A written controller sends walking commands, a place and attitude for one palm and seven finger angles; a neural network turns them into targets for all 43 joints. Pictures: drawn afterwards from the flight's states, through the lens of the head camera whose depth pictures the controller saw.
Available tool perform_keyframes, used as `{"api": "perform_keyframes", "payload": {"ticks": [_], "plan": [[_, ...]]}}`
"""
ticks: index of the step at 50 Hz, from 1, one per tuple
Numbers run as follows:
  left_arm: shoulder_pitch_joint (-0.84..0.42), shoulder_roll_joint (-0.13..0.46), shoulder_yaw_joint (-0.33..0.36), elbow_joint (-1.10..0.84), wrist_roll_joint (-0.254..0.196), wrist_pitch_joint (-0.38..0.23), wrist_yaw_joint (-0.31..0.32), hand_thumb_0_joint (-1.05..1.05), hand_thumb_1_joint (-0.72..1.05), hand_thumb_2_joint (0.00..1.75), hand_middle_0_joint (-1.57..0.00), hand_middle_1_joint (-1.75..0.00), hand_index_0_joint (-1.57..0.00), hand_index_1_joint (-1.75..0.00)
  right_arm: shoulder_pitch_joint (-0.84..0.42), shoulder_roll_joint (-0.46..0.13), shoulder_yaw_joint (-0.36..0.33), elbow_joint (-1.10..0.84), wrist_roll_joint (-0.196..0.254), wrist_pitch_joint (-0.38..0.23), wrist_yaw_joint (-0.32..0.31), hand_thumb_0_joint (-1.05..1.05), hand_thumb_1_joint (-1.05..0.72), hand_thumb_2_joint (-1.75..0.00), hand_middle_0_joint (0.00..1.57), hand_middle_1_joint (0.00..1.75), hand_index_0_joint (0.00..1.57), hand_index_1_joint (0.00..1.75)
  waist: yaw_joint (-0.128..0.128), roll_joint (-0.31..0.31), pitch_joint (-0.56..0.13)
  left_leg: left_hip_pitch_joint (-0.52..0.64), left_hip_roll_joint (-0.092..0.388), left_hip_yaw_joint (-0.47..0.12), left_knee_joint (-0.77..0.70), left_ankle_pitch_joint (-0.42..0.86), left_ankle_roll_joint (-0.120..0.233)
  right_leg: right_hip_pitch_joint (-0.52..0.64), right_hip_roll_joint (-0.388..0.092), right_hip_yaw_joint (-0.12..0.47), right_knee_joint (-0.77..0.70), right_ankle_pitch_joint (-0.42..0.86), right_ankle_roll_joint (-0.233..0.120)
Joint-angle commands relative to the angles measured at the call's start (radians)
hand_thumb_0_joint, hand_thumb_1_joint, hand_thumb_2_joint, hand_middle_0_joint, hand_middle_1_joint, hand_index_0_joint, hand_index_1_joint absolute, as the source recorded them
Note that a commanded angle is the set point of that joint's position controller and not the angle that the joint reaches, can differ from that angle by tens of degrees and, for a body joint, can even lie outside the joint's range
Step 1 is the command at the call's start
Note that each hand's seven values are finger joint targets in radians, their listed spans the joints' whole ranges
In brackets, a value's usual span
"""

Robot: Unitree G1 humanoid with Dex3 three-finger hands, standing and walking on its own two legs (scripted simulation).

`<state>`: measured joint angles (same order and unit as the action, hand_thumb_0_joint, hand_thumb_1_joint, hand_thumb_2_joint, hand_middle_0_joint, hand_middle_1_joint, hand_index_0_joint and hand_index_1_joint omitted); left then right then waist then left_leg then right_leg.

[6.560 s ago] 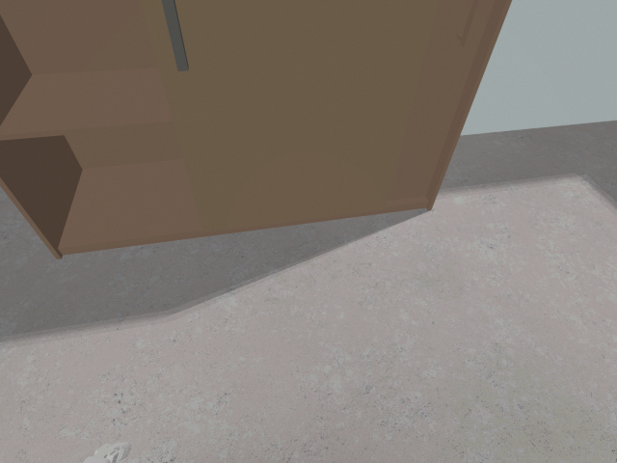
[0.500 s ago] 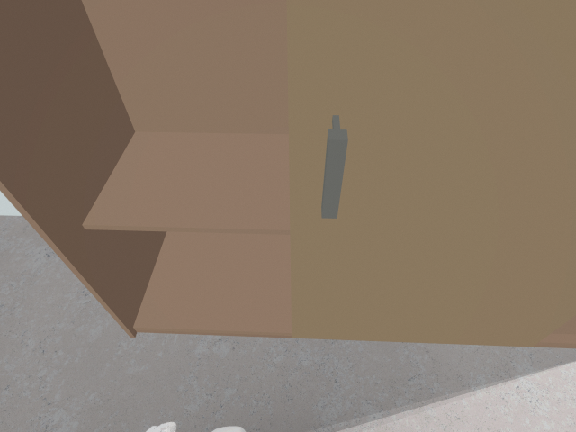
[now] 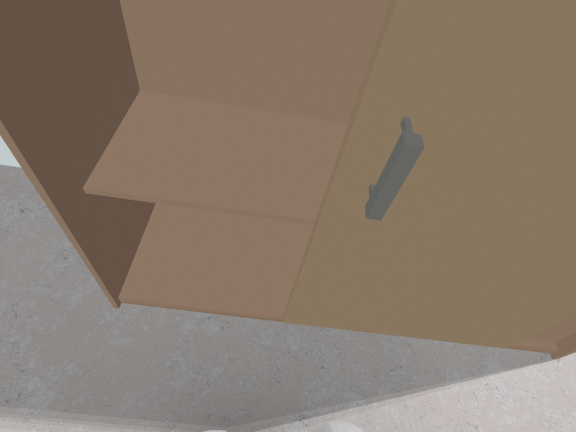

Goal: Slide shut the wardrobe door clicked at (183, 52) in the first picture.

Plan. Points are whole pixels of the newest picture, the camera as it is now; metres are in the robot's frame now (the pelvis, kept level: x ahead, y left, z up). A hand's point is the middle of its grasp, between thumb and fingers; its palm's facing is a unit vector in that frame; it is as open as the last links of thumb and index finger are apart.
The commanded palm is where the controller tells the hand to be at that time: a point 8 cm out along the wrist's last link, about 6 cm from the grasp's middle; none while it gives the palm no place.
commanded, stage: come to a stop and stand still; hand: right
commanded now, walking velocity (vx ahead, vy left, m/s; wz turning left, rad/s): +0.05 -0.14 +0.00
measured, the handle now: (389, 170) +0.50 -0.13 +0.08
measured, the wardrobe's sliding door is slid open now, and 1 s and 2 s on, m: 0.57 0.57 0.57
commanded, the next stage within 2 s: look again from close up in 1.38 s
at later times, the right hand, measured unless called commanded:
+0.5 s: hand out of the picture -0.07 -0.26 -0.18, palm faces +0.08 +0.98 -0.15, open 7.3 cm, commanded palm none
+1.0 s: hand out of the picture +0.00 -0.23 -0.17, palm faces -0.04 +0.97 -0.24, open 7.2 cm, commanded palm none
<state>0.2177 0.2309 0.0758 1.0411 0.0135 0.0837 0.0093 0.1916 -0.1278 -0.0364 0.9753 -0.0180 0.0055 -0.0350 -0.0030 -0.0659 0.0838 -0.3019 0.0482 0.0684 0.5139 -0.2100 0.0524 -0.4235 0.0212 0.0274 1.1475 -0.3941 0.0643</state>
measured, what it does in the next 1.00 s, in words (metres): steps on the spot: right foot, then left foot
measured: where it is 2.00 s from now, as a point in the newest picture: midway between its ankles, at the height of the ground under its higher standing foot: outside the picture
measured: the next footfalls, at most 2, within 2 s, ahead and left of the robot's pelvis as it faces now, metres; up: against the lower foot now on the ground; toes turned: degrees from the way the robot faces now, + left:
right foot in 0.34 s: -0.05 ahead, -0.16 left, +0.00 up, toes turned -1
left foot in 0.88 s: -0.02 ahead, +0.06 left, +0.00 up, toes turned +4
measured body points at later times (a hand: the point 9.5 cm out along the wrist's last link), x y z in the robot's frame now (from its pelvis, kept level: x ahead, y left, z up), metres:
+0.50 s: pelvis -0.05 -0.08 +0.01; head -0.08 -0.11 +0.46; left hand -0.08 +0.14 -0.14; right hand -0.07 -0.31 -0.17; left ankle -0.03 +0.07 -0.68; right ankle -0.09 -0.15 -0.74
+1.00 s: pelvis -0.04 -0.05 -0.01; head -0.02 -0.03 +0.44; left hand -0.11 +0.14 -0.18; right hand +0.01 -0.28 -0.16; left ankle -0.06 +0.06 -0.74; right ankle -0.09 -0.15 -0.74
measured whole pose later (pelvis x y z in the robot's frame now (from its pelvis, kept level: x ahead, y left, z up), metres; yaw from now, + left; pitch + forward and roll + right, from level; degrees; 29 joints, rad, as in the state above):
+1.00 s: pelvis -0.04 -0.05 -0.01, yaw +1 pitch +1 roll +1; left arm 0.37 0.11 0.00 1.13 0.01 -0.01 0.03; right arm 0.22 -0.14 0.00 1.11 -0.01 -0.03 -0.05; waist 0.05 -0.06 0.03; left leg -0.23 -0.01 0.05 0.52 -0.30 0.02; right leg -0.18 -0.01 -0.05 0.53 -0.36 -0.02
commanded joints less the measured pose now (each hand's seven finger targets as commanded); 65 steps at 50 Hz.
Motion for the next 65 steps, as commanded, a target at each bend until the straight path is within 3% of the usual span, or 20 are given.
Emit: {"api": "perform_keyframes", "payload": {"ticks": [1, 7, 11, 15, 16, 17, 18, 19, 20, 25, 32, 40, 42, 44, 45, 46, 48, 51, 59, 65], "plan": [[0.021, 0.052, 0.008, -0.058, 0.010, -0.010, -0.008, 0.00, 0.90, 0.90, -0.20, -0.30, -0.20, -0.30, 0.103, -0.224, -0.053, -0.024, -0.005, -0.013, -0.020, 0.00, -0.90, -0.90, 0.20, 0.30, 0.20, 0.30, -0.043, 0.216, -0.119, 0.198, 0.268, -0.280, -0.221, 0.224, 0.090, -0.083, -0.037, 0.044, -0.036, 0.039, 0.011], [0.041, 0.042, 0.000, -0.059, 0.005, -0.017, -0.019, 0.00, 0.90, 0.90, -0.20, -0.30, -0.20, -0.30, 0.086, -0.246, -0.056, -0.025, -0.017, -0.004, -0.005, 0.00, -0.90, -0.90, 0.20, 0.30, 0.20, 0.30, -0.038, 0.270, -0.077, 0.066, 0.229, -0.291, -0.346, -0.261, 0.065, 0.046, -0.040, -0.020, -0.273, 0.003, -0.012], [0.091, 0.019, -0.012, -0.047, 0.003, -0.037, -0.017, 0.00, 0.90, 0.90, -0.20, -0.30, -0.20, -0.30, 0.083, -0.253, -0.062, -0.003, -0.023, 0.000, 0.000, 0.00, -0.90, -0.90, 0.20, 0.30, 0.20, 0.30, -0.029, 0.284, -0.077, 0.018, 0.214, -0.296, -0.400, -0.334, 0.065, 0.159, -0.018, -0.071, -0.461, -0.060, -0.041], [0.278, -0.008, -0.032, 0.026, 0.002, -0.067, 0.001, 0.00, 0.90, 0.90, -0.20, -0.30, -0.20, -0.30, 0.051, -0.214, -0.050, 0.030, -0.007, 0.012, 0.001, 0.00, -0.90, -0.90, 0.20, 0.30, 0.20, 0.30, 0.044, 0.195, -0.098, -0.110, 0.110, -0.187, -0.310, -0.393, -0.022, 0.435, 0.004, -0.105, -0.818, 0.085, -0.069], [0.284, 0.025, -0.031, 0.025, 0.009, -0.078, 0.010, 0.00, 0.90, 0.90, -0.20, -0.30, -0.20, -0.30, 0.069, -0.161, -0.036, 0.035, 0.003, 0.014, 0.004, 0.00, -0.90, -0.90, 0.20, 0.30, 0.20, 0.30, 0.044, 0.044, -0.070, -0.152, 0.050, -0.137, -0.161, -0.361, -0.042, 0.407, -0.082, 0.014, -0.928, -0.011, -0.085], [0.238, 0.087, -0.020, 0.004, 0.019, -0.083, 0.015, 0.00, 0.90, 0.90, -0.20, -0.30, -0.20, -0.30, 0.105, -0.097, -0.023, 0.035, 0.011, 0.017, 0.009, 0.00, -0.90, -0.90, 0.20, 0.30, 0.20, 0.30, 0.024, -0.200, -0.014, -0.213, -0.040, -0.042, 0.073, -0.255, -0.061, 0.290, -0.271, 0.274, -1.056, -0.260, -0.124], [0.169, 0.119, -0.019, -0.037, 0.016, -0.079, 0.025, 0.00, 0.90, 0.90, -0.20, -0.30, -0.20, -0.30, 0.080, -0.088, -0.022, 0.027, 0.002, 0.019, 0.009, 0.00, -0.90, -0.90, 0.20, 0.30, 0.20, 0.30, 0.019, -0.183, 0.091, -0.223, -0.043, -0.053, 0.194, -0.223, -0.056, 0.112, -0.367, 0.376, -1.131, -0.352, -0.166], [0.097, 0.107, -0.032, -0.043, 0.019, -0.082, 0.026, 0.00, 0.90, 0.90, -0.20, -0.30, -0.20, -0.30, 0.082, -0.103, -0.028, 0.049, -0.010, 0.022, 0.015, 0.00, -0.90, -0.90, 0.20, 0.30, 0.20, 0.30, -0.006, -0.135, 0.120, -0.155, -0.029, -0.113, 0.274, -0.162, -0.051, -0.006, -0.349, 0.367, -1.154, -0.384, -0.171], [0.065, 0.069, -0.043, -0.031, 0.014, -0.089, 0.029, 0.00, 0.90, 0.90, -0.20, -0.30, -0.20, -0.30, 0.118, -0.110, -0.032, 0.077, -0.020, 0.027, 0.018, 0.00, -0.90, -0.90, 0.20, 0.30, 0.20, 0.30, -0.034, -0.115, 0.140, -0.165, -0.042, -0.121, 0.334, -0.110, -0.056, 0.006, -0.282, 0.264, -1.136, -0.269, -0.123], [0.200, 0.027, -0.053, 0.025, 0.001, -0.116, 0.053, 0.00, 0.90, 0.90, -0.20, -0.30, -0.20, -0.30, 0.187, -0.113, -0.033, 0.119, -0.011, 0.017, 0.025, 0.00, -0.90, -0.90, 0.20, 0.30, 0.20, 0.30, -0.011, -0.041, 0.078, -0.278, -0.046, -0.124, 0.471, -0.003, -0.089, 0.251, -0.232, 0.131, -1.030, 0.139, -0.073], [0.312, -0.014, -0.053, 0.093, 0.005, -0.126, 0.079, 0.00, 0.90, 0.90, -0.20, -0.30, -0.20, -0.30, 0.122, -0.091, -0.023, 0.100, 0.001, 0.024, 0.019, 0.00, -0.90, -0.90, 0.20, 0.30, 0.20, 0.30, 0.029, -0.059, 0.005, -0.261, -0.020, -0.111, 0.416, -0.094, -0.095, 0.407, -0.283, 0.132, -0.895, 0.670, -0.172], [0.297, -0.022, -0.045, 0.133, 0.008, -0.107, 0.063, 0.00, 0.90, 0.90, -0.20, -0.30, -0.20, -0.30, 0.086, -0.035, 0.003, 0.119, 0.012, 0.009, 0.005, 0.00, -0.90, -0.90, 0.20, 0.30, 0.20, 0.30, 0.028, -0.070, -0.029, 0.017, -0.023, -0.031, 0.016, -0.116, -0.066, 0.327, -0.252, 0.125, -0.819, 0.653, -0.213], [0.287, -0.038, -0.047, 0.132, 0.000, -0.106, 0.059, 0.00, 0.90, 0.90, -0.20, -0.30, -0.20, -0.30, 0.149, -0.049, 0.004, 0.147, 0.013, -0.005, -0.002, 0.00, -0.90, -0.90, 0.20, 0.30, 0.20, 0.30, 0.001, -0.006, -0.064, 0.165, -0.005, -0.045, -0.180, 0.099, -0.059, 0.273, -0.204, 0.093, -0.750, 0.558, -0.160], [0.283, -0.101, -0.062, 0.122, -0.012, -0.112, 0.050, 0.00, 0.90, 0.90, -0.20, -0.30, -0.20, -0.30, 0.179, -0.095, 0.008, 0.175, 0.015, -0.025, -0.013, 0.00, -0.90, -0.90, 0.20, 0.30, 0.20, 0.30, 0.009, 0.108, -0.081, 0.315, 0.147, -0.189, -0.150, 0.363, -0.005, 0.123, -0.120, 0.011, -0.747, 0.247, -0.083], [0.107, -0.025, -0.061, 0.029, -0.014, -0.131, 0.037, 0.00, 0.90, 0.90, -0.20, -0.30, -0.20, -0.30, 0.214, -0.147, 0.019, 0.177, -0.002, -0.019, -0.048, 0.00, -0.90, -0.90, 0.20, 0.30, 0.20, 0.30, -0.032, 0.111, 0.025, 0.155, 0.126, -0.157, -0.061, 0.669, -0.023, 0.127, -0.087, -0.037, -0.635, 0.262, -0.064], [0.182, -0.056, -0.067, 0.028, -0.005, -0.120, 0.027, 0.00, 0.90, 0.90, -0.20, -0.30, -0.20, -0.30, 0.159, -0.137, 0.028, 0.137, 0.010, -0.042, -0.033, 0.00, -0.90, -0.90, 0.20, 0.30, 0.20, 0.30, 0.018, 0.134, -0.058, 0.161, 0.117, -0.138, -0.069, 0.377, -0.004, 0.146, -0.078, -0.016, -0.665, 0.099, -0.078], [0.202, -0.043, -0.070, 0.034, 0.009, -0.113, 0.016, 0.00, 0.90, 0.90, -0.20, -0.30, -0.20, -0.30, 0.124, -0.107, 0.032, 0.123, 0.013, -0.055, -0.019, 0.00, -0.90, -0.90, 0.20, 0.30, 0.20, 0.30, 0.021, 0.159, -0.061, 0.124, 0.075, -0.132, -0.091, 0.157, 0.009, 0.147, -0.094, -0.011, -0.665, 0.171, -0.095], [0.219, -0.038, -0.075, 0.043, 0.007, -0.122, 0.022, 0.00, 0.90, 0.90, -0.20, -0.30, -0.20, -0.30, 0.117, -0.104, 0.033, 0.108, 0.015, -0.063, -0.015, 0.00, -0.90, -0.90, 0.20, 0.30, 0.20, 0.30, 0.032, 0.034, -0.096, 0.142, 0.068, -0.135, -0.038, 0.278, 0.019, 0.201, -0.110, 0.008, -0.673, 0.302, -0.099], [0.147, -0.011, -0.072, 0.027, 0.003, -0.107, 0.023, 0.00, 0.90, 0.90, -0.20, -0.30, -0.20, -0.30, 0.116, -0.131, 0.027, 0.089, 0.009, -0.056, -0.013, 0.00, -0.90, -0.90, 0.20, 0.30, 0.20, 0.30, 0.029, 0.150, 0.005, 0.095, 0.077, -0.163, -0.101, 0.286, 0.009, 0.208, -0.097, -0.017, -0.695, 0.220, -0.086], [0.109, 0.014, -0.073, 0.025, 0.002, -0.107, 0.023, 0.00, 0.90, 0.90, -0.20, -0.30, -0.20, -0.30, 0.124, -0.152, 0.022, 0.078, 0.009, -0.052, -0.008, 0.00, -0.90, -0.90, 0.20, 0.30, 0.20, 0.30, 0.020, 0.083, -0.028, 0.120, 0.069, -0.166, -0.117, 0.236, 0.004, 0.239, -0.102, -0.017, -0.715, 0.244, -0.085]]}}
